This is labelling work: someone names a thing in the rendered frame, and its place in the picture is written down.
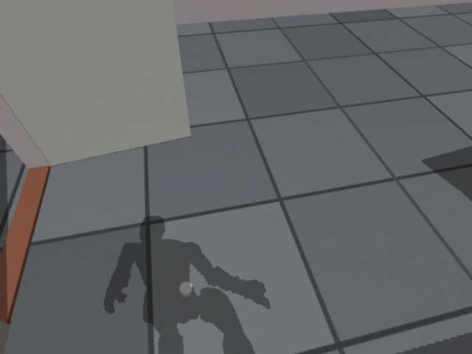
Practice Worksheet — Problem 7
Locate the tin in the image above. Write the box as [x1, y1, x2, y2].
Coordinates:
[179, 282, 193, 297]

